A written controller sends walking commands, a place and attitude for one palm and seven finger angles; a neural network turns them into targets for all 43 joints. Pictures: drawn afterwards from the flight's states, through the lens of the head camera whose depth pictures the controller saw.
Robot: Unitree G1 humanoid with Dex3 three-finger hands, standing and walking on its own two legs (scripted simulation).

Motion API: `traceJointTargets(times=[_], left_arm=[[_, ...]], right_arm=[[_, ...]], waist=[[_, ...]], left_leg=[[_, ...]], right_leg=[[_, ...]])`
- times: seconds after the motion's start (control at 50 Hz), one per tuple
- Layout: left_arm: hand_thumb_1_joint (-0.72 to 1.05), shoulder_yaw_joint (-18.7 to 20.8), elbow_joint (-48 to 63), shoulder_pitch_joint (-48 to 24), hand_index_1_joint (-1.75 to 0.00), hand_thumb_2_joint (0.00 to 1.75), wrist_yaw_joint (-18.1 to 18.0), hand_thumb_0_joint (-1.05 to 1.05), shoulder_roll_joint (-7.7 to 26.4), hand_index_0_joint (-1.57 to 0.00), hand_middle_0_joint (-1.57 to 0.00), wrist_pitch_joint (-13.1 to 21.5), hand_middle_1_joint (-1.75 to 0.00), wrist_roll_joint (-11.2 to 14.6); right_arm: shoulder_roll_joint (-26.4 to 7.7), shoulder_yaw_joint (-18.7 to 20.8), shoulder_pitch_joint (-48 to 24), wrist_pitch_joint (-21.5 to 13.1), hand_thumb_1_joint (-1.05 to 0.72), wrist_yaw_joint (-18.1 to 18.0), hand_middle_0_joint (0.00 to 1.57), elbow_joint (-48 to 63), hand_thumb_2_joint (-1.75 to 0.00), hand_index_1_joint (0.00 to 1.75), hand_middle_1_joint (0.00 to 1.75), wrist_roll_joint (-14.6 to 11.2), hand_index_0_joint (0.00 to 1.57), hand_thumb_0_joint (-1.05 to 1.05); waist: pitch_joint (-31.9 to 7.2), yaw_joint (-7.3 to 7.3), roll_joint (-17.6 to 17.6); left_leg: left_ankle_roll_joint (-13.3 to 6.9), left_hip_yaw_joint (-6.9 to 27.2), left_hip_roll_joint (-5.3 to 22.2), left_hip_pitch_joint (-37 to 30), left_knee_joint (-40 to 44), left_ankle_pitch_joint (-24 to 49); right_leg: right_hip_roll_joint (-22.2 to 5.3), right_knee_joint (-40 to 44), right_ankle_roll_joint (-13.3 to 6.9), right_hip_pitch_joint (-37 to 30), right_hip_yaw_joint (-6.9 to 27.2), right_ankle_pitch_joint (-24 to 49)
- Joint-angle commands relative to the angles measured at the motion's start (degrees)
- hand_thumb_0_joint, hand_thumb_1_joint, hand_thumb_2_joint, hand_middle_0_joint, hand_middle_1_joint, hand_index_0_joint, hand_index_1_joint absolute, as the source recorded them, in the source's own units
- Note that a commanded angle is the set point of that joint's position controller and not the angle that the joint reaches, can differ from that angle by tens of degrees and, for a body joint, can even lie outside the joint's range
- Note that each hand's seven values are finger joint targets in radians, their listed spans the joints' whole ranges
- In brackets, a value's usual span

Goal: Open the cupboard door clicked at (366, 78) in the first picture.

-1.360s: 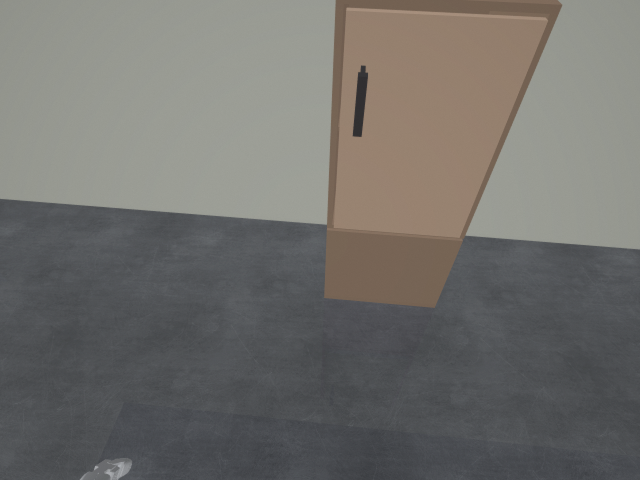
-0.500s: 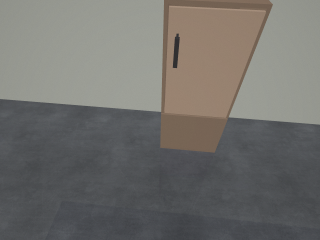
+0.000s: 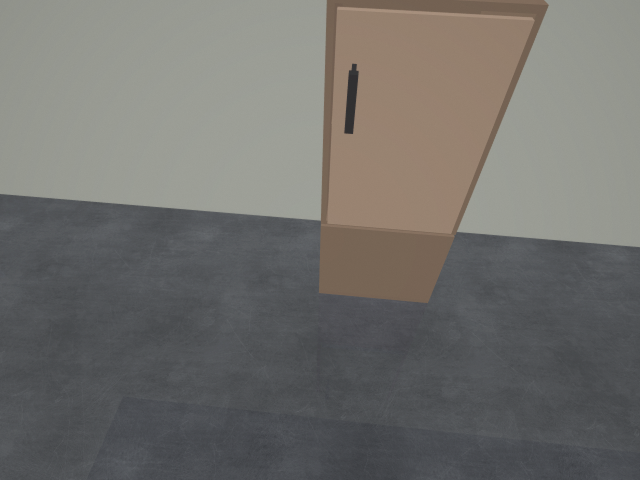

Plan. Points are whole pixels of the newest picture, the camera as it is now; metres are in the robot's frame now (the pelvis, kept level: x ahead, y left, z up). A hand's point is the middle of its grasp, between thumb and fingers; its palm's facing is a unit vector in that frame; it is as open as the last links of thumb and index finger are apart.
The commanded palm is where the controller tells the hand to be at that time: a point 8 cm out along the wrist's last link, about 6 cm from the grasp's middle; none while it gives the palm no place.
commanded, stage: look at it before walking up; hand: left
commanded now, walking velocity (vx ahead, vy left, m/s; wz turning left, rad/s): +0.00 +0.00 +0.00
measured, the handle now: (351, 99) +0.86 -0.02 +0.06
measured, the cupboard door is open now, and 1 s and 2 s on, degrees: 0 0 0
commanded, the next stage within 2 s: take the last steps up to it in 0.10 s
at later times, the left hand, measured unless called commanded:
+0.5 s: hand out of the picture +0.06 +0.19 -0.18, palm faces -0.08 -0.97 -0.24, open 7.3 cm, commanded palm none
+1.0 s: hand out of the picture +0.11 +0.04 -0.18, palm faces +0.00 -0.99 -0.11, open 7.3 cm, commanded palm none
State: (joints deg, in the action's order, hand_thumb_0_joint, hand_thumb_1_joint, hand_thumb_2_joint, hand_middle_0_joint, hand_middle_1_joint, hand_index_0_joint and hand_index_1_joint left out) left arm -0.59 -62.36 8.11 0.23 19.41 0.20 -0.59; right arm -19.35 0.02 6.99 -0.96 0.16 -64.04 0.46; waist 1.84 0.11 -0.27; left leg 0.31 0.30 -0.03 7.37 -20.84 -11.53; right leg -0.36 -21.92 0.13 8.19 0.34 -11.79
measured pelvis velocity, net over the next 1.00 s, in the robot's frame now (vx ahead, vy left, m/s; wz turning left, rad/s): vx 0.19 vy -0.10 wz -0.10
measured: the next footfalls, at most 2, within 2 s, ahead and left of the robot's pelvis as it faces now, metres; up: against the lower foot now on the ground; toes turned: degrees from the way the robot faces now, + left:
right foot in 0.58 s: +0.11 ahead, -0.15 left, +0.00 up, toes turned -10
left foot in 1.10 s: +0.37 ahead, -0.03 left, +0.00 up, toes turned +1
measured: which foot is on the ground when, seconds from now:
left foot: down 0.00-0.58, up 0.60-1.00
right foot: down 0.00-0.38, up 0.40-0.56, down 0.58-1.00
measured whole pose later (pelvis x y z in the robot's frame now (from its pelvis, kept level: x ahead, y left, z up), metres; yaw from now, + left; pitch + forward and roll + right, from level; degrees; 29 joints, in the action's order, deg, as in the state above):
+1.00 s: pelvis +0.19 -0.10 -0.01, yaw -6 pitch +0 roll -2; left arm 0.6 -66.6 27.2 -1.4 4.6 3.9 -1.6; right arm -7.3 3.1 7.6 -0.8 0.6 -60.6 1.4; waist 1.4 -2.2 0.3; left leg -0.3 -5.8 5.6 31.9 -49.2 -15.0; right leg 6.1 -17.6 -5.3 -2.4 -4.5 -20.5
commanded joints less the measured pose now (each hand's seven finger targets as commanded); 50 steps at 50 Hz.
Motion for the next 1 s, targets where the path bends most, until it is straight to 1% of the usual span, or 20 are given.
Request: traceJointTargets(times=[0.0, 0.2, 0.24, 0.28, 0.34, 0.36, 0.4, 0.46, 0.5, 0.52, 0.54, 0.56, 0.58, 0.62, 0.66, 0.72, 0.78, 0.9, 0.94, 0.98], left_arm=[[0.9, 2.56, 3.83, -2.28, -0.3, 0.9, -0.94, 0.0, 11.76, -0.2, -0.2, 1.53, -0.3, -0.07], [0.9, 2.63, 3.7, -2.35, -0.3, 0.9, -0.95, 0.0, 11.83, -0.2, -0.2, 1.55, -0.3, -0.1], [0.9, 0.96, 1.62, 1.77, -0.3, 0.9, -1.15, 0.0, 4.23, -0.2, -0.2, 0.33, -0.3, 0.07], [0.9, 1.33, 1.69, 2.88, -0.3, 0.9, -0.61, 0.0, 4.32, -0.2, -0.2, -0.5, -0.3, -0.29], [0.9, 2.06, 3.08, 3.86, -0.3, 0.9, 0.51, 0.0, 3.77, -0.2, -0.2, -0.81, -0.3, -0.79], [0.9, 2.3, 3.85, 3.78, -0.3, 0.9, 0.91, 0.0, 2.91, -0.2, -0.2, -0.9, -0.3, -0.89], [0.9, 3.15, 6.56, 1.04, -0.3, 0.9, 1.55, 0.0, 2.27, -0.2, -0.2, -1.05, -0.3, -0.98], [0.9, 3.98, 7.51, 2.66, -0.3, 0.9, 2.29, 0.0, 0.24, -0.2, -0.2, -0.32, -0.3, -0.81], [0.9, 4.25, 5.75, 8.54, -0.3, 0.9, 2.57, 0.0, -1.52, -0.2, -0.2, -0.02, -0.3, -0.66], [0.9, 4.52, 3.74, 14.16, -0.3, 0.9, 2.52, 0.0, -1.42, -0.2, -0.2, 0.12, -0.3, -0.74], [0.9, 5.28, 1.58, 20.7, -0.3, 0.9, 1.96, 0.0, 1.05, -0.2, -0.2, 0.71, -0.3, -1.17], [0.9, 6.54, 0.2, 25.8, -0.3, 0.9, 0.75, 0.0, 7.33, -0.2, -0.2, 1.69, -0.3, -1.48], [0.9, 6.12, 0.06, 27.74, -0.3, 0.9, -0.18, 0.0, 6.27, -0.2, -0.2, 1.75, -0.3, -0.28], [0.9, 5.43, 0.86, 21.26, -0.3, 0.9, -0.79, 0.0, 2.28, -0.2, -0.2, 2.18, -0.3, -0.28], [0.9, 4.24, 1.89, 16.75, -0.3, 0.9, -1.14, 0.0, -1.33, -0.2, -0.2, 2.85, -0.3, -0.73], [0.9, 3.54, 0.65, 18.24, -0.3, 0.9, -1.39, 0.0, -3.81, -0.2, -0.2, 3.69, -0.3, -0.89], [0.9, 3.13, -0.83, 20.45, -0.3, 0.9, -1.53, 0.0, -5.2, -0.2, -0.2, 4.19, -0.3, -0.79], [0.9, 2.83, -3.86, 25.56, -0.3, 0.9, -2.36, 0.0, -6.99, -0.2, -0.2, 4.47, -0.3, -1.02], [0.9, 2.88, -4.31, 26.4, -0.3, 0.9, -2.53, 0.0, -7.05, -0.2, -0.2, 4.25, -0.3, -1.17], [0.9, 2.83, -4.29, 25.65, -0.3, 0.9, -2.56, 0.0, -6.8, -0.2, -0.2, 4.21, -0.3, -1.13]], right_arm=[[-11.83, 1.97, -2.83, -1.23, -0.9, -1.0, 0.2, 3.57, -0.9, 0.3, 0.3, -0.05, 0.2, 0.0], [-11.84, 1.86, -3.24, -1.13, -0.9, -1.02, 0.2, 3.66, -0.9, 0.3, 0.3, -0.07, 0.2, 0.0], [-4.22, 0.13, 0.2, -0.12, -0.9, -0.79, 0.2, 1.97, -0.9, 0.3, 0.3, 0.37, 0.2, 0.0], [-5.07, 0.69, 1.96, 0.46, -0.9, -0.71, 0.2, 1.9, -0.9, 0.3, 0.3, 0.76, 0.2, 0.0], [-8.04, 2.26, 4.04, 0.71, -0.9, -0.84, 0.2, 2.58, -0.9, 0.3, 0.3, 0.99, 0.2, 0.0], [-9.47, 3.08, 4.97, 0.59, -0.9, -1.12, 0.2, 3.04, -0.9, 0.3, 0.3, 1.01, 0.2, 0.0], [-9.89, 4.03, 8.21, -0.14, -0.9, -1.6, 0.2, 3.22, -0.9, 0.3, 0.3, 1.12, 0.2, 0.0], [-8.12, 4.54, 7.88, -1.15, -0.9, -2.05, 0.2, 3.49, -0.9, 0.3, 0.3, 1.3, 0.2, 0.0], [-6.8, 4.52, 5.27, -1.23, -0.9, -2.05, 0.2, 4.18, -0.9, 0.3, 0.3, 1.26, 0.2, 0.0], [-6.23, 4.5, 4.38, -1.08, -0.9, -1.96, 0.2, 4.2, -0.9, 0.3, 0.3, 1.25, 0.2, 0.0], [-3.32, 4.11, 4.6, -1.01, -0.9, -1.74, 0.2, 4.63, -0.9, 0.3, 0.3, 0.87, 0.2, 0.0], [2.38, 2.76, 4.93, -1.1, -0.9, -1.2, 0.2, 6.61, -0.9, 0.3, 0.3, 0.28, 0.2, 0.0], [0.84, 2.94, 1.53, -1.2, -0.9, -0.88, 0.2, 8.32, -0.9, 0.3, 0.3, 0.6, 0.2, 0.0], [1.64, 3.52, 0.89, -1.41, -0.9, -0.56, 0.2, 7.19, -0.9, 0.3, 0.3, 0.55, 0.2, 0.0], [3.22, 3.56, 3.18, -1.03, -0.9, -0.19, 0.2, 5.73, -0.9, 0.3, 0.3, 1.12, 0.2, 0.0], [5.97, 3.65, 6.27, -0.35, -0.9, 0.04, 0.2, 4.76, -0.9, 0.3, 0.3, 1.21, 0.2, 0.0], [6.4, 3.82, 5.0, -0.12, -0.9, 0.1, 0.2, 5.45, -0.9, 0.3, 0.3, 1.12, 0.2, 0.0], [8.27, 3.41, -2.72, -1.07, -0.9, 0.18, 0.2, 7.88, -0.9, 0.3, 0.3, 0.94, 0.2, 0.0], [8.99, 3.18, -4.47, -1.45, -0.9, 0.23, 0.2, 8.43, -0.9, 0.3, 0.3, 0.81, 0.2, 0.0], [9.32, 3.04, -2.97, -1.77, -0.9, -0.09, 0.2, 7.91, -0.9, 0.3, 0.3, 0.68, 0.2, 0.0]], waist=[[-3.88, -0.15, 0.29], [-2.84, -0.27, -0.04], [-3.32, -0.09, -0.24], [-0.43, 0.12, 0.55], [3.61, 0.94, 5.9], [5.06, 1.39, 8.51], [7.12, 2.82, 8.64], [5.15, 1.45, 8.1], [2.82, -1.39, 8.61], [1.44, -3.96, 5.48], [-0.52, -6.46, -3.56], [-1.26, -7.61, -24.13], [-0.37, -8.43, -17.6], [3.39, -4.89, -8.04], [4.94, -1.69, -1.41], [4.27, 0.1, -1.59], [4.25, 0.09, -3.29], [4.69, -2.19, -3.1], [5.38, -2.75, -3.37], [5.05, -1.26, -3.35]], left_leg=[[-1.7, 5.34, 6.77, -0.81, 3.54, 8.7], [-1.62, 5.33, 6.74, -0.68, 4.05, 8.71], [-0.38, 4.03, 6.75, -1.29, 3.53, 2.09], [-0.97, 4.85, 7.44, 0.26, 4.31, -9.71], [-4.57, 11.75, 13.09, 1.16, 9.28, -24.15], [-6.84, 15.41, 16.57, 0.26, 10.77, -25.13], [-10.85, 18.3, 21.39, -2.64, 11.76, -17.04], [-9.79, 12.24, 21.53, -3.38, 7.99, -5.15], [-6.52, 4.93, 17.85, 4.12, 2.69, -2.74], [-4.4, 1.29, 14.6, 9.52, -4.08, -6.32], [-1.98, -3.45, 9.46, 17.82, -16.09, -13.11], [0.82, -9.23, 1.46, 31.39, -35.91, -24.7], [-0.79, -2.62, 3.24, 32.05, -43.14, -23.69], [-1.46, -1.4, 6.44, 31.75, -48.38, -14.77], [-0.46, -1.63, 7.9, 29.05, -47.84, -9.05], [0.25, -3.41, 7.28, 27.22, -44.81, -4.54], [0.73, -3.8, 7.24, 30.09, -41.81, -1.97], [-0.2, -5.62, 6.55, 33.8, -30.43, -3.03], [-1.14, -6.93, 5.49, 31.01, -25.96, -4.15], [-2.43, -9.0, 3.04, 24.27, -20.99, -4.71]], right_leg=[[-6.41, 3.52, -1.8, -0.65, 5.81, 8.82], [-6.52, 4.17, -1.76, -0.93, 5.72, 9.17], [-5.57, 3.99, -0.51, 0.26, 5.22, 0.83], [-3.75, 2.09, -0.86, 4.24, 5.03, -9.93], [0.08, -7.71, -0.73, 12.12, 0.71, -13.67], [1.16, -13.75, -0.53, 16.03, -1.53, -12.45], [-1.68, -22.64, -0.65, 23.52, 0.4, -15.72], [-4.27, -20.75, -0.61, 21.69, 0.6, -15.03], [-2.94, -12.88, -0.47, 8.86, -2.7, -9.26], [-0.54, -8.09, -0.71, 0.03, -5.28, -3.4], [-3.1, -2.15, -1.52, -9.65, -0.54, -5.95], [-18.07, 8.78, -6.95, -14.49, 24.53, -15.72], [-20.67, 12.99, -10.29, -9.71, 30.97, -17.74], [-18.71, 12.81, -12.04, -3.77, 25.92, -17.65], [-15.86, 11.58, -11.99, 1.37, 17.8, -9.11], [-12.61, 11.56, -11.28, 1.88, 10.45, 1.63], [-11.6, 11.78, -11.35, -1.5, 8.27, 7.31], [-11.74, 8.3, -11.54, -11.03, 7.04, 26.57], [-11.46, 6.75, -11.32, -11.49, 6.22, 32.37], [-10.46, 3.29, -10.55, -10.12, 4.51, 43.11]])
